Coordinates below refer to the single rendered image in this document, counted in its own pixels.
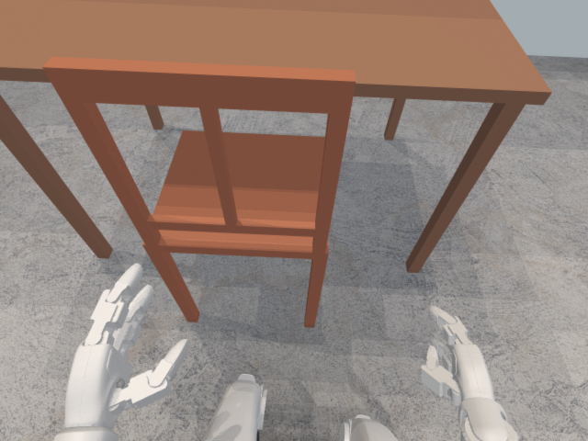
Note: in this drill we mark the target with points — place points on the robot right thigh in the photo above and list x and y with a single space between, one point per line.
361 429

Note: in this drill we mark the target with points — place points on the right robot forearm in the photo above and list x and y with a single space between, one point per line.
482 419

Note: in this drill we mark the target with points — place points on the robot left hand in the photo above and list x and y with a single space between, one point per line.
102 359

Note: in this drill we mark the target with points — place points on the robot right hand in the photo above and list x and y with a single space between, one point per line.
465 374

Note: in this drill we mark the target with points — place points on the left robot shin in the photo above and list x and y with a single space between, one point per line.
245 377

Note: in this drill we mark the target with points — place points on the chair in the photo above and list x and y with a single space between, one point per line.
225 193

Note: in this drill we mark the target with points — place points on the table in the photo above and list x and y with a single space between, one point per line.
451 50

